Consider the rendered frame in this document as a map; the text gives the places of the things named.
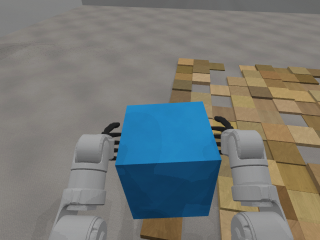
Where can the robot right hand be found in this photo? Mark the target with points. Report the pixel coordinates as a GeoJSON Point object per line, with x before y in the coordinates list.
{"type": "Point", "coordinates": [227, 125]}

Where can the left robot forearm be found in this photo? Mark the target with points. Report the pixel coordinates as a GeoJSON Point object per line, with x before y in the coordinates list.
{"type": "Point", "coordinates": [85, 190]}

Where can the right robot forearm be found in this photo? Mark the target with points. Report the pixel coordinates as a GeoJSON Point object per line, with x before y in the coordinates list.
{"type": "Point", "coordinates": [252, 184]}

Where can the left robot upper arm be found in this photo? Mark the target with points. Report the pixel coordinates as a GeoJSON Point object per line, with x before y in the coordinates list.
{"type": "Point", "coordinates": [80, 227]}

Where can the right robot upper arm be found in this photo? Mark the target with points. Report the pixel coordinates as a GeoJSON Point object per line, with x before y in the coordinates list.
{"type": "Point", "coordinates": [259, 225]}

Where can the robot left hand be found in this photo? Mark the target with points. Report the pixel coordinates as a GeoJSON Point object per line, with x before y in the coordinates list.
{"type": "Point", "coordinates": [107, 131]}

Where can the carton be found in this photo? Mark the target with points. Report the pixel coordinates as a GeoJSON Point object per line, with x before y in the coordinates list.
{"type": "Point", "coordinates": [168, 160]}

